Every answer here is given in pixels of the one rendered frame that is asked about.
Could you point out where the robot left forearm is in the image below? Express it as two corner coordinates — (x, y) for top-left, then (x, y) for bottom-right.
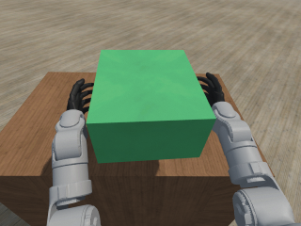
(46, 109), (92, 226)

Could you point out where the left robot hand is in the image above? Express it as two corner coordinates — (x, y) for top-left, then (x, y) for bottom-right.
(66, 78), (94, 115)

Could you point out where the robot right upper arm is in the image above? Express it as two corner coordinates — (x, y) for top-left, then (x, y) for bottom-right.
(232, 186), (301, 226)

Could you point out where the pedestal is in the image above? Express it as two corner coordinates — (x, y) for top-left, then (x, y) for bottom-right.
(0, 72), (275, 226)

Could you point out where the robot right forearm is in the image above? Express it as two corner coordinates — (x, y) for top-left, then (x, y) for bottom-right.
(212, 101), (294, 221)

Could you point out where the carton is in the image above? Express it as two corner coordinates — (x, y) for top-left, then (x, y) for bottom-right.
(86, 50), (216, 164)

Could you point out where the right robot hand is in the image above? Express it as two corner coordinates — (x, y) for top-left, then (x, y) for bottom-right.
(197, 73), (225, 107)

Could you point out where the robot left upper arm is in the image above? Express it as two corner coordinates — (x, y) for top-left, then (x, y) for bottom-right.
(48, 204), (102, 226)

